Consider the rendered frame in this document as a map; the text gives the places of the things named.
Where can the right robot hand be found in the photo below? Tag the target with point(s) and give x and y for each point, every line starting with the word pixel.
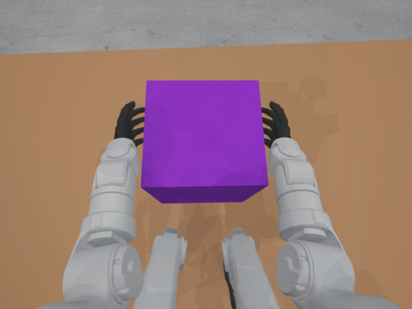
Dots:
pixel 278 124

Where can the robot left forearm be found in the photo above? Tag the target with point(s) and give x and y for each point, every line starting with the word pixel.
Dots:
pixel 110 218

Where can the robot right forearm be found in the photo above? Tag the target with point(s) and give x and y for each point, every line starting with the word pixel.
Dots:
pixel 300 208

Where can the carton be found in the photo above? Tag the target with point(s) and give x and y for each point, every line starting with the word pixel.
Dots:
pixel 203 141

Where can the robot left shin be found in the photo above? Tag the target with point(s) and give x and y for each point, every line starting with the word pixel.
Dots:
pixel 167 229

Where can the robot left upper arm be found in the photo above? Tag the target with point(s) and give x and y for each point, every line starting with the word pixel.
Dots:
pixel 106 277

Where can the left robot hand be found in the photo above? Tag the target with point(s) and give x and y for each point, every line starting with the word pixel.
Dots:
pixel 125 124

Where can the robot right upper arm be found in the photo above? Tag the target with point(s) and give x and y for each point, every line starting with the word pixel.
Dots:
pixel 320 276

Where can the robot left thigh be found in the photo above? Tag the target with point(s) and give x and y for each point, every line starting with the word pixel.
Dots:
pixel 161 275

